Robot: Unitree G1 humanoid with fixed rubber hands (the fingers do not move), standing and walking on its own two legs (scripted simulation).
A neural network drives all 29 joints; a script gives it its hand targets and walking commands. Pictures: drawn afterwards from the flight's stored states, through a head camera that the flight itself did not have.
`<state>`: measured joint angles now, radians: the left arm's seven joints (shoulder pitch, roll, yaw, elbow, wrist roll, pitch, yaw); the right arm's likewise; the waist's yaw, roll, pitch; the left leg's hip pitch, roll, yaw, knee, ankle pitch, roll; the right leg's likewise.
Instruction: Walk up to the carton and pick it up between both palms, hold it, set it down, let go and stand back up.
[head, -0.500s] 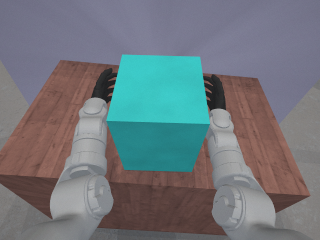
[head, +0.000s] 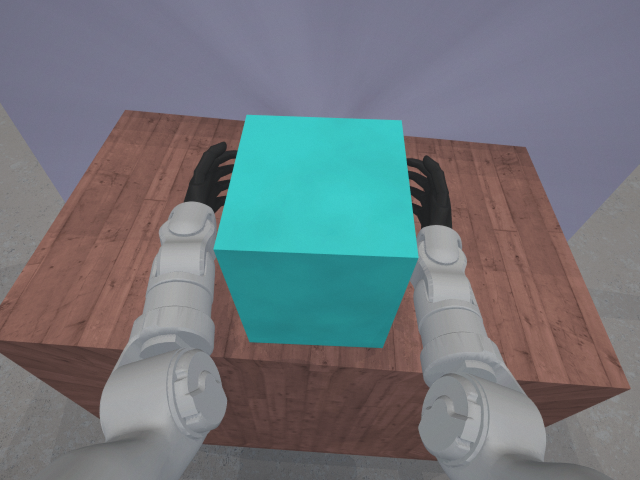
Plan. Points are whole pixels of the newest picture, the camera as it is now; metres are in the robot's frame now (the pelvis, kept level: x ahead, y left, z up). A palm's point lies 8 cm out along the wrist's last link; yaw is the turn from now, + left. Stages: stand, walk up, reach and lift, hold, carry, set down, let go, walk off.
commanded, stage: set down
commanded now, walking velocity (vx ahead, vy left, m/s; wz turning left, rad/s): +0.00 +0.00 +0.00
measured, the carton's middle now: (319, 240) +0.42 +0.04 +0.05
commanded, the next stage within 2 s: none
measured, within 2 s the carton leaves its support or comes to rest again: rests again in 0.66 s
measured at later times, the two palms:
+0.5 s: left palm (206, 210) +0.41 +0.19 +0.09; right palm (434, 228) +0.41 -0.10 +0.10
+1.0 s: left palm (217, 211) +0.41 +0.18 +0.09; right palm (441, 236) +0.41 -0.11 +0.09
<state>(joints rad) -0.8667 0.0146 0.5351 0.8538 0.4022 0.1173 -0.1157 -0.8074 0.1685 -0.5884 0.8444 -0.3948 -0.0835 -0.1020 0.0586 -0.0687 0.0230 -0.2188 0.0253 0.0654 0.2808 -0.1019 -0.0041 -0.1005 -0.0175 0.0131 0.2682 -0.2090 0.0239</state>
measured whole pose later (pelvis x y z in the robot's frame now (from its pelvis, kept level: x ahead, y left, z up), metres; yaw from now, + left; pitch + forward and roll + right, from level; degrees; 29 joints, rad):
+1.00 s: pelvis +0.00 +0.00 +0.00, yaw -1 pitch +3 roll +0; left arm -0.88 -0.03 0.64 0.89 0.49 0.04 -0.14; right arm -0.77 0.20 -0.68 0.78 -0.50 -0.09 -0.05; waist 0.06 -0.08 0.04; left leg -0.22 0.03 0.08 0.26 -0.09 0.00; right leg -0.12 -0.02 0.03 0.27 -0.21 0.02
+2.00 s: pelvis +0.00 +0.01 -0.02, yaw +0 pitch +16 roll -2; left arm -1.02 0.33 0.03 1.42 -0.18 -0.20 0.00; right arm -0.96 -0.13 -0.02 1.26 0.24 -0.14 -0.16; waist 0.01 -0.02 -0.19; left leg -0.61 0.06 0.04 0.51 -0.18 0.00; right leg -0.44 0.01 -0.01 0.40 -0.24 0.02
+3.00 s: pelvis -0.02 -0.01 +0.00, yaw +1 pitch +7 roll -2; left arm -1.14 0.49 -0.01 1.04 -0.27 0.31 -0.03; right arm -1.13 -0.26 0.13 1.01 0.49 0.27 -0.21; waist -0.02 -0.03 -0.08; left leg -0.38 0.06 0.03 0.38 -0.11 -0.02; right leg -0.22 0.02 -0.02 0.30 -0.19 0.01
